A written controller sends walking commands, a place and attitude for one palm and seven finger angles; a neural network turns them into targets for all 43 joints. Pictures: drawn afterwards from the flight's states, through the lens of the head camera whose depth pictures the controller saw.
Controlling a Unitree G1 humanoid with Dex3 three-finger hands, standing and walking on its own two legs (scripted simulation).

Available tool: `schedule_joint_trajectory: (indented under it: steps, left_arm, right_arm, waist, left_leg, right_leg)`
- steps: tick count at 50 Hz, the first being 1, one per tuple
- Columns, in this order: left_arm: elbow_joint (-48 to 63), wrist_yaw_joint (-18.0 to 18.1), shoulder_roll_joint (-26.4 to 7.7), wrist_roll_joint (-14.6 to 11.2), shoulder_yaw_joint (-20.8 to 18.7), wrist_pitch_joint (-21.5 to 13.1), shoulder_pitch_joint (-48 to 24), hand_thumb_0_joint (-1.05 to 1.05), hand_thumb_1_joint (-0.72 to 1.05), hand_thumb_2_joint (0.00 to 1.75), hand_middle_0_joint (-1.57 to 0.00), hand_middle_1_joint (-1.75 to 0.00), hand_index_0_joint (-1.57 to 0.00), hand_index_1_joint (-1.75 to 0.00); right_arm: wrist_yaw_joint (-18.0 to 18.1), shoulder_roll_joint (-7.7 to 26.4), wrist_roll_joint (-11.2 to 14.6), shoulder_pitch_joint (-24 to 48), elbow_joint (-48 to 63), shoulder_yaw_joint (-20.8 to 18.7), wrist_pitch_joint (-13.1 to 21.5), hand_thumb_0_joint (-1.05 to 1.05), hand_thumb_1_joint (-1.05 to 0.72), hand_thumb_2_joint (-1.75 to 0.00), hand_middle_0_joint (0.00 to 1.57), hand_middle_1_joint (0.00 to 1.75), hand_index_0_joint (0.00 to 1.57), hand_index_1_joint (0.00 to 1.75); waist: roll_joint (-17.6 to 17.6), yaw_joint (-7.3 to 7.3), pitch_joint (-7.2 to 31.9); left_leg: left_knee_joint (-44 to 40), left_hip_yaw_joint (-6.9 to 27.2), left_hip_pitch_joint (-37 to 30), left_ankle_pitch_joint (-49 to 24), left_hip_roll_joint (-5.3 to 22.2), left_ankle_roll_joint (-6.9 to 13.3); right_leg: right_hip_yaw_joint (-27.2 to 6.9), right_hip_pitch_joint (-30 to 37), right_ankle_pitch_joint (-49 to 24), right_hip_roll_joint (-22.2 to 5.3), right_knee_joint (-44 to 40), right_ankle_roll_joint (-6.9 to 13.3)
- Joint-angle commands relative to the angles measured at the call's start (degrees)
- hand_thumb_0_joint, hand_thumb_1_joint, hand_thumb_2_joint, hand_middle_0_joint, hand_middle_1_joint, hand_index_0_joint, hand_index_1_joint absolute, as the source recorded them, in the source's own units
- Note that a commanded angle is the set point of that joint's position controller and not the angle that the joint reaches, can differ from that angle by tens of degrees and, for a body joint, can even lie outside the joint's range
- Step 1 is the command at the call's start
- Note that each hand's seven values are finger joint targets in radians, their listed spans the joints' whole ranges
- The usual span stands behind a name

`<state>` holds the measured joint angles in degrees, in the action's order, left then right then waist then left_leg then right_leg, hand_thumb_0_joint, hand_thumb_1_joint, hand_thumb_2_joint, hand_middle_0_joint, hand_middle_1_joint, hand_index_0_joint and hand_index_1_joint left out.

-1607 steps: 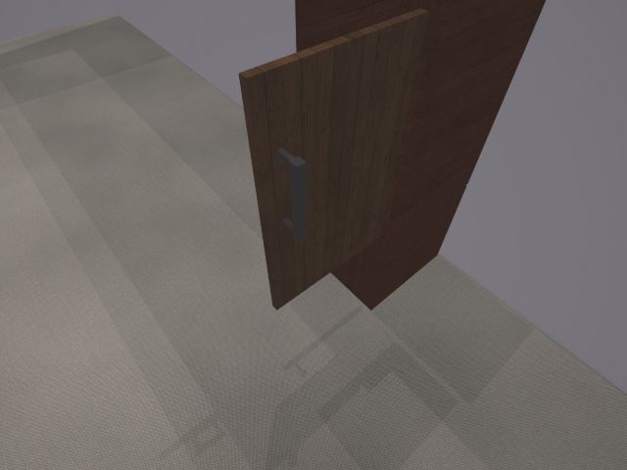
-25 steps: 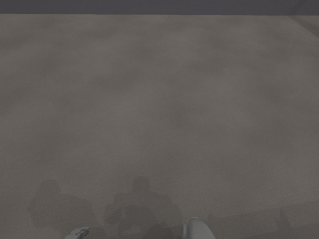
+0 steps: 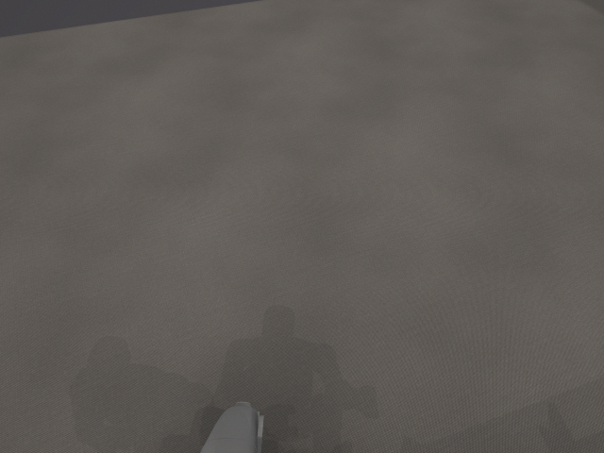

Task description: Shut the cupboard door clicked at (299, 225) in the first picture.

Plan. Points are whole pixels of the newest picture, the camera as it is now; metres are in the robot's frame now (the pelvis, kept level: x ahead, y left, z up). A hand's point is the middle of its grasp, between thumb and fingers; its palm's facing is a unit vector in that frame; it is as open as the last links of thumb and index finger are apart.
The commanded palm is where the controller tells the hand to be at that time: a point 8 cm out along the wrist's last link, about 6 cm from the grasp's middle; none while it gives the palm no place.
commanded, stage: turn to face it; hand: left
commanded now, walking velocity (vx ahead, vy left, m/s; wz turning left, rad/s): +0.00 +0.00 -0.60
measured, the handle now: out of the picture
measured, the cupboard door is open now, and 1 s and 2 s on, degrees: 53 53 53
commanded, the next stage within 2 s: none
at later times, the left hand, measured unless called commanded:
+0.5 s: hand (146, 391) +0.21 +0.28 -0.17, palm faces -0.24 -0.94 -0.23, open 7.4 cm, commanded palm none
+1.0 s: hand (246, 372) +0.25 +0.11 -0.15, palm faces -0.59 -0.77 -0.25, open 7.4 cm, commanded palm none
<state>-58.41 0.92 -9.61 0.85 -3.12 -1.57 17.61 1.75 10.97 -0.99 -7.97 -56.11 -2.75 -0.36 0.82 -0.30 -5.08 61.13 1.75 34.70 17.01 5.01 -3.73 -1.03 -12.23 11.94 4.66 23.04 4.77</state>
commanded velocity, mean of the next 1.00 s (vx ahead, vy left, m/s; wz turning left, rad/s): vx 0.00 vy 0.00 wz -0.60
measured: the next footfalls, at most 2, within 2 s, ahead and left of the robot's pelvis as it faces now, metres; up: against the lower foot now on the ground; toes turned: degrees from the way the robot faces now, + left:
left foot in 0.24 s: +0.15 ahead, +0.15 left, +0.00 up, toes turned -8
right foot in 0.78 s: +0.03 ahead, -0.07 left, +0.00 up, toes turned -35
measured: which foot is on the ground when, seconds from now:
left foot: up 0.00-0.22, down 0.24-0.78, up 0.80-1.00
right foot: down 0.00-0.24, up 0.26-0.76, down 0.78-1.00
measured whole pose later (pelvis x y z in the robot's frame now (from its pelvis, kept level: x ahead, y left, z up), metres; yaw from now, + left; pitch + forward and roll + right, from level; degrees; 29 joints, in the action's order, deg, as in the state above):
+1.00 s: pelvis +0.05 +0.02 +0.00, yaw -36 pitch +2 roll +1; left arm -50.3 -0.3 -10.4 0.6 -1.8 1.7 10.0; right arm 0.8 14.0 -1.0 -12.9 -53.5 -2.9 -3.2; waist 2.0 2.0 -3.8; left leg 63.1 -1.2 29.7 20.2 5.3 -6.2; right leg -1.1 -13.8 14.5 1.9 26.7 3.1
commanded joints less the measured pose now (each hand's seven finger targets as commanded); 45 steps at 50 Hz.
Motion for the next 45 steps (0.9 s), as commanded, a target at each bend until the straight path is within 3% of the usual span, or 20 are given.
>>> schedule_joint_trajectory:
  steps: [1, 6, 9, 10, 11, 12, 13, 14, 16, 19, 26, 32, 35, 37, 38, 39, 40, 41, 42, 45]
  left_arm:
    - [4.42, 0.21, -8.40, 0.27, -2.31, -0.44, 3.20, 0.00, 0.90, 0.90, -0.20, -0.30, -0.20, -0.30]
    - [5.95, 0.38, -10.88, 0.68, -3.33, 0.99, 3.19, 0.00, 0.90, 0.90, -0.20, -0.30, -0.20, -0.30]
    - [7.27, 0.64, -11.57, 0.41, -4.02, 1.81, 0.44, 0.00, 0.90, 0.90, -0.20, -0.30, -0.20, -0.30]
    - [7.91, 0.61, -10.42, -0.06, -3.77, 2.07, -0.16, 0.00, 0.90, 0.90, -0.20, -0.30, -0.20, -0.30]
    - [8.56, 0.39, -7.60, -0.78, -3.49, 2.29, 2.00, 0.00, 0.90, 0.90, -0.20, -0.30, -0.20, -0.30]
    - [9.23, 0.07, -7.13, -0.82, -2.89, 2.30, 1.95, 0.00, 0.90, 0.90, -0.20, -0.30, -0.20, -0.30]
    - [9.77, 0.15, -8.62, -0.33, -2.78, 2.55, 1.18, 0.00, 0.90, 0.90, -0.20, -0.30, -0.20, -0.30]
    - [9.51, -0.20, -8.74, 0.27, -3.30, 3.07, 0.81, 0.00, 0.90, 0.90, -0.20, -0.30, -0.20, -0.30]
    - [9.40, -1.06, -9.75, 0.46, -4.09, 3.97, -0.07, 0.00, 0.90, 0.90, -0.20, -0.30, -0.20, -0.30]
    - [10.01, -2.14, -8.70, 0.43, -3.74, 5.04, -0.34, 0.00, 0.90, 0.90, -0.20, -0.30, -0.20, -0.30]
    - [12.82, -2.83, -7.52, 0.42, -3.03, 5.58, -7.48, 0.00, 0.90, 0.90, -0.20, -0.30, -0.20, -0.30]
    - [13.96, -3.03, -7.18, 0.33, -1.92, 5.21, -11.63, 0.00, 0.90, 0.90, -0.20, -0.30, -0.20, -0.30]
    - [13.99, -2.77, -7.87, 0.18, -1.88, 4.89, -10.77, 0.00, 0.90, 0.90, -0.20, -0.30, -0.20, -0.30]
    - [12.23, -2.45, -10.19, 0.26, -2.44, 4.25, -4.92, 0.00, 0.90, 0.90, -0.20, -0.30, -0.20, -0.30]
    - [11.28, -1.77, -15.89, 0.88, -3.33, 3.40, -1.06, 0.00, 0.90, 0.90, -0.20, -0.30, -0.20, -0.30]
    - [10.56, -0.94, -20.61, 0.61, -4.13, 3.06, 0.84, 0.00, 0.90, 0.90, -0.20, -0.30, -0.20, -0.30]
    - [10.69, -0.43, -20.82, 0.07, -3.95, 3.28, 1.25, 0.00, 0.90, 0.90, -0.20, -0.30, -0.20, -0.30]
    - [11.46, 0.00, -18.52, 0.07, -3.79, 3.19, -2.26, 0.00, 0.90, 0.90, -0.20, -0.30, -0.20, -0.30]
    - [12.12, 0.18, -16.95, 0.08, -3.62, 2.98, -5.44, 0.00, 0.90, 0.90, -0.20, -0.30, -0.20, -0.30]
    - [13.15, -0.09, -13.21, -0.32, -2.44, 2.33, -9.13, 0.00, 0.90, 0.90, -0.20, -0.30, -0.20, -0.30]
  right_arm:
    - [-0.34, 2.79, -0.03, -0.86, 4.65, -0.39, -0.28, 0.00, -0.90, -0.90, 0.20, 0.30, 0.20, 0.30]
    - [-0.17, 3.74, 0.68, 5.72, 8.48, -0.17, 0.26, 0.00, -0.90, -0.90, 0.20, 0.30, 0.20, 0.30]
    - [0.21, 5.35, 0.99, 1.41, 7.94, -0.64, 0.73, 0.00, -0.90, -0.90, 0.20, 0.30, 0.20, 0.30]
    - [0.44, 7.49, 0.72, -2.01, 7.07, -0.99, 1.13, 0.00, -0.90, -0.90, 0.20, 0.30, 0.20, 0.30]
    - [0.66, 12.32, -0.05, -4.65, 7.23, -1.74, 1.79, 0.00, -0.90, -0.90, 0.20, 0.30, 0.20, 0.30]
    - [0.81, 15.09, -0.19, -7.16, 7.68, -2.04, 1.45, 0.00, -0.90, -0.90, 0.20, 0.30, 0.20, 0.30]
    - [0.78, 13.93, -0.40, -6.06, 8.70, -1.61, 0.84, 0.00, -0.90, -0.90, 0.20, 0.30, 0.20, 0.30]
    - [1.11, 11.90, -0.75, -3.44, 9.41, -0.93, 1.14, 0.00, -0.90, -0.90, 0.20, 0.30, 0.20, 0.30]
    - [1.24, 10.35, -0.67, -0.36, 10.90, -0.26, 0.97, 0.00, -0.90, -0.90, 0.20, 0.30, 0.20, 0.30]
    - [1.05, 9.56, -0.49, -0.62, 10.88, -0.20, 1.07, 0.00, -0.90, -0.90, 0.20, 0.30, 0.20, 0.30]
    - [0.62, 10.65, -0.47, -7.63, 7.62, -1.14, 1.22, 0.00, -0.90, -0.90, 0.20, 0.30, 0.20, 0.30]
    - [-0.12, 13.05, -0.74, -9.83, 5.32, -2.18, 0.75, 0.00, -0.90, -0.90, 0.20, 0.30, 0.20, 0.30]
    - [-0.39, 13.91, -0.76, -9.31, 5.05, -2.54, 0.58, 0.00, -0.90, -0.90, 0.20, 0.30, 0.20, 0.30]
    - [-0.65, 14.01, -0.23, -7.83, 5.44, -2.65, 0.42, 0.00, -0.90, -0.90, 0.20, 0.30, 0.20, 0.30]
    - [-1.11, 10.25, 0.37, -8.44, 6.46, -2.03, 0.08, 0.00, -0.90, -0.90, 0.20, 0.30, 0.20, 0.30]
    - [-1.07, 7.50, 0.13, -5.10, 9.17, -1.02, -0.42, 0.00, -0.90, -0.90, 0.20, 0.30, 0.20, 0.30]
    - [-0.56, 9.26, 0.16, -4.61, 9.19, -1.03, -1.39, 0.00, -0.90, -0.90, 0.20, 0.30, 0.20, 0.30]
    - [-0.57, 8.55, 0.21, -3.97, 9.03, -1.25, -1.60, 0.00, -0.90, -0.90, 0.20, 0.30, 0.20, 0.30]
    - [-0.42, 8.46, 0.07, -4.66, 8.25, -1.45, -1.59, 0.00, -0.90, -0.90, 0.20, 0.30, 0.20, 0.30]
    - [-0.88, 8.79, -0.20, -7.24, 6.44, -1.68, -1.75, 0.00, -0.90, -0.90, 0.20, 0.30, 0.20, 0.30]
  waist:
    - [-8.60, -0.07, 7.61]
    - [-9.04, -1.68, 6.92]
    - [-7.44, 0.71, 8.29]
    - [-4.16, 2.05, 9.45]
    - [8.28, 2.13, 12.43]
    - [14.63, 2.40, 13.46]
    - [7.53, 2.02, 9.92]
    - [6.82, 0.66, 7.90]
    - [10.60, -0.53, 5.75]
    - [9.75, -1.04, 7.42]
    - [7.73, 1.34, 7.40]
    - [11.09, 2.82, 7.30]
    - [11.82, 1.97, 7.12]
    - [7.49, -1.44, 8.76]
    - [-7.60, -3.16, 10.40]
    - [-17.78, -4.46, 7.63]
    - [-13.27, -4.52, 7.89]
    - [-11.24, -2.72, 4.87]
    - [-14.88, -1.13, 5.03]
    - [-9.11, 1.74, 6.28]
  left_leg:
    - [-3.42, -1.68, -0.19, -0.38, -1.32, -1.12]
    - [-16.06, -2.15, -6.83, 3.00, -3.82, -0.98]
    - [-30.40, -1.02, -20.10, -3.83, -4.62, -0.60]
    - [-36.95, -0.26, -29.27, -11.26, -1.34, -0.06]
    - [-39.43, 11.91, -39.16, -24.53, 11.90, 4.38]
    - [-39.70, 20.06, -38.33, -39.13, 23.21, 11.41]
    - [-39.20, 17.66, -31.87, -37.62, 23.79, 14.13]
    - [-41.51, 14.77, -29.18, -37.43, 21.18, 13.51]
    - [-41.78, 8.08, -25.77, -33.90, 17.11, 12.05]
    - [-41.94, -0.11, -26.65, -30.81, 13.16, 10.22]
    - [-42.34, -3.53, -31.76, -29.91, 15.44, 11.25]
    - [-39.97, -7.62, -30.72, -28.21, 16.70, 11.06]
    - [-37.63, -8.50, -27.81, -24.99, 17.92, 9.66]
    - [-28.89, -11.97, -21.65, -18.53, 15.36, 5.39]
    - [-17.00, -16.48, -12.03, -2.98, 9.40, 1.29]
    - [-3.49, -13.65, -0.07, 20.76, 1.21, -1.05]
    - [4.21, -5.92, 0.50, 19.37, 1.57, -0.48]
    - [6.75, -2.82, 3.72, 14.83, 2.44, -0.37]
    - [7.79, -2.00, 4.81, 11.48, 2.25, -0.80]
    - [5.81, -2.08, -0.72, 2.34, 1.94, -2.15]
  right_leg:
    - [-13.46, 6.39, -41.46, -14.75, -1.28, 5.91]
    - [-18.80, 6.24, -40.74, -15.31, 1.80, 6.01]
    - [-19.74, 0.74, -31.05, -13.20, 6.44, 2.70]
    - [-17.19, -4.46, -21.37, -9.55, 9.74, 0.12]
    - [-11.23, -14.84, 1.87, -1.90, 18.43, -3.39]
    - [-3.04, -17.78, 27.46, -0.63, 32.66, -5.98]
    - [-3.97, -16.30, 26.50, -3.99, 39.56, -6.29]
    - [-3.46, -17.94, 23.13, -4.16, 43.48, -7.27]
    - [-2.89, -18.69, 18.23, -6.07, 48.72, -7.80]
    - [-0.33, -18.26, 12.16, -6.58, 48.79, -8.68]
    - [2.18, -20.27, 9.92, -8.28, 40.50, -9.07]
    - [6.12, -12.65, 12.19, -7.10, 24.92, -7.23]
    - [6.37, -6.91, 10.78, -6.83, 16.80, -5.60]
    - [5.43, 4.95, -0.64, -7.30, 3.79, -3.95]
    - [-7.28, 13.47, -9.30, -17.47, -3.50, -0.62]
    - [-22.47, 11.98, -27.36, -27.89, -4.87, 5.40]
    - [-21.53, 8.28, -25.49, -28.85, -5.08, 8.30]
    - [-18.58, 6.68, -20.59, -25.44, -5.78, 7.69]
    - [-18.76, 6.28, -17.95, -23.01, -6.10, 6.29]
    - [-9.93, 3.65, -21.13, -17.06, -4.24, 4.00]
